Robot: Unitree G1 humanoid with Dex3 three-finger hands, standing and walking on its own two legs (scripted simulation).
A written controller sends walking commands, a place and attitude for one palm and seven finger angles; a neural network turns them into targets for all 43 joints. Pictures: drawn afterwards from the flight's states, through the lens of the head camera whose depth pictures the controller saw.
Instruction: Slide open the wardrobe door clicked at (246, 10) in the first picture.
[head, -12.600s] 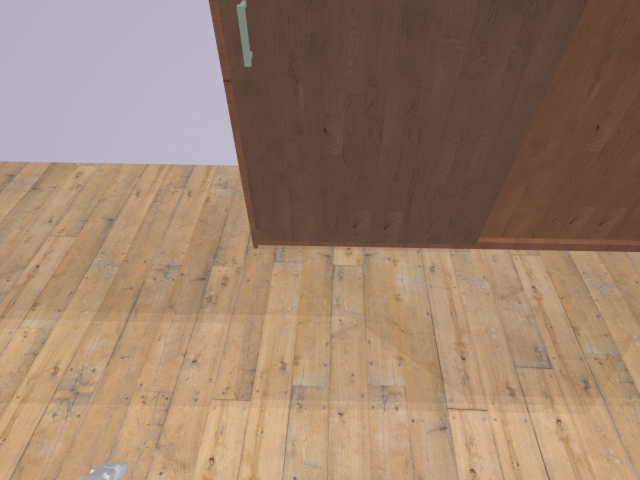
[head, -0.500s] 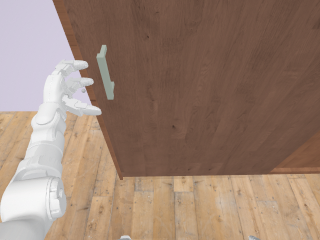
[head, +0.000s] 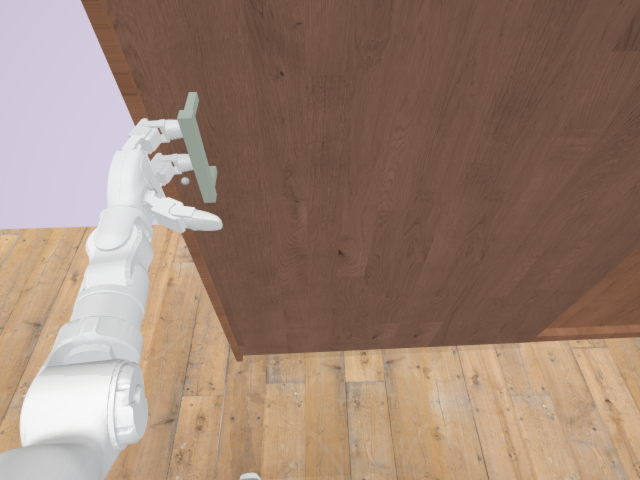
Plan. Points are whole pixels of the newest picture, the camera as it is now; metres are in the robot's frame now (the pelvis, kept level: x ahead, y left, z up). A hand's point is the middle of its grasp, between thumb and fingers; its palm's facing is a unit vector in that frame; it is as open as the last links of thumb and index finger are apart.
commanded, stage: feel for the door with the fingertips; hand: left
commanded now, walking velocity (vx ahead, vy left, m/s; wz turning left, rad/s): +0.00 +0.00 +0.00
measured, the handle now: (201, 151) +0.51 +0.15 +0.13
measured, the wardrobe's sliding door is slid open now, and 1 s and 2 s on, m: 0.00 0.00 0.00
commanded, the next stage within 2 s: slide the fingers in behind the handle in 0.36 s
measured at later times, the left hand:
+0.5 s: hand (183, 171) +0.47 +0.16 +0.13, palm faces +0.03 -1.00 +0.00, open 13.7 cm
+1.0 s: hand (190, 181) +0.45 +0.15 +0.13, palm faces +0.03 -1.00 +0.01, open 14.0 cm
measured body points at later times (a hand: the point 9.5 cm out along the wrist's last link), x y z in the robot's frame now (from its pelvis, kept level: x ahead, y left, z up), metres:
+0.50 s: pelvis +0.00 -0.01 +0.00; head +0.05 -0.01 +0.44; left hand +0.46 +0.22 +0.13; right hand +0.05 -0.28 -0.12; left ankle +0.04 +0.12 -0.71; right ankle -0.04 -0.12 -0.71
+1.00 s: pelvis +0.00 +0.00 +0.00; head +0.04 -0.01 +0.45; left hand +0.44 +0.21 +0.13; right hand +0.06 -0.26 -0.12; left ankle +0.04 +0.12 -0.71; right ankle -0.04 -0.12 -0.71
